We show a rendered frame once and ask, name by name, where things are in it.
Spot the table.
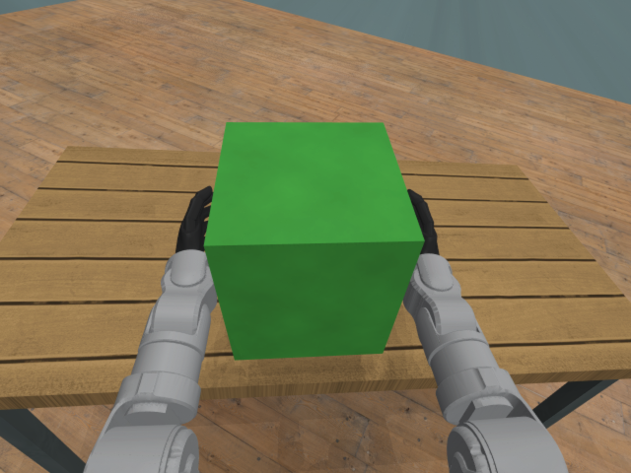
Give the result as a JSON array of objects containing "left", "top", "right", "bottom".
[{"left": 0, "top": 146, "right": 631, "bottom": 473}]

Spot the robot right hand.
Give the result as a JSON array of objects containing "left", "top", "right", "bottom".
[{"left": 407, "top": 189, "right": 440, "bottom": 255}]

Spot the left robot upper arm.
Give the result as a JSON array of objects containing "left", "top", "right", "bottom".
[{"left": 86, "top": 425, "right": 199, "bottom": 473}]

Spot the carton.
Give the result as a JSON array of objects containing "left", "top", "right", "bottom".
[{"left": 204, "top": 122, "right": 425, "bottom": 361}]

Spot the right robot forearm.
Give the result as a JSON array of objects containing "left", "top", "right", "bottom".
[{"left": 403, "top": 253, "right": 569, "bottom": 473}]

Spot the right robot upper arm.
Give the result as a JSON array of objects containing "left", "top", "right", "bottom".
[{"left": 447, "top": 417, "right": 567, "bottom": 473}]

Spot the robot left hand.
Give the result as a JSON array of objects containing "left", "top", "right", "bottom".
[{"left": 175, "top": 186, "right": 213, "bottom": 253}]

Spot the left robot forearm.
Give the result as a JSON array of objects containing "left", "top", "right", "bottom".
[{"left": 83, "top": 249, "right": 217, "bottom": 473}]

